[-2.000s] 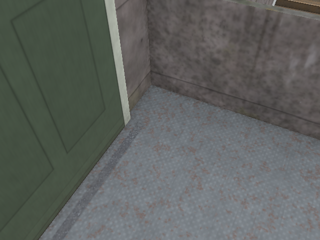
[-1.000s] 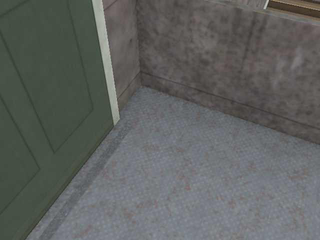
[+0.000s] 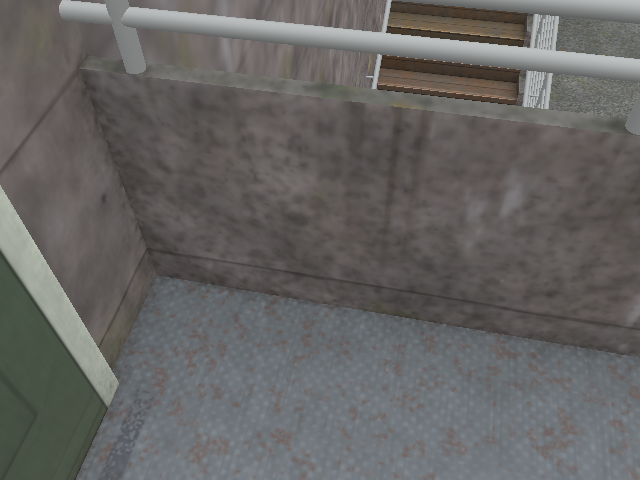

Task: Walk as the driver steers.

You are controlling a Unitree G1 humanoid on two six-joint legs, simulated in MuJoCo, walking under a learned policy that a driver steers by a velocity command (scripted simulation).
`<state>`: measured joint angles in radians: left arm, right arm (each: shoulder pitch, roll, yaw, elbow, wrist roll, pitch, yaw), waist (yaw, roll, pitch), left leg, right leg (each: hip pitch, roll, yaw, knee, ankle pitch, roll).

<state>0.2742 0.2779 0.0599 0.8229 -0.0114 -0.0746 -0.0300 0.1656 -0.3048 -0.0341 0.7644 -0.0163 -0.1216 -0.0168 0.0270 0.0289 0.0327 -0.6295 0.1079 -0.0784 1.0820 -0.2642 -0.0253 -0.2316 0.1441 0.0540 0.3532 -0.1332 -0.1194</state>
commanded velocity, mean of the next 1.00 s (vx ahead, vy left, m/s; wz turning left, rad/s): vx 0.14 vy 0.00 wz -0.16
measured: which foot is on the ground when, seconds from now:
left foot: up 0.00-0.22, down 0.24-1.00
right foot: down 0.00-0.26, up 0.28-0.54, down 0.56-1.00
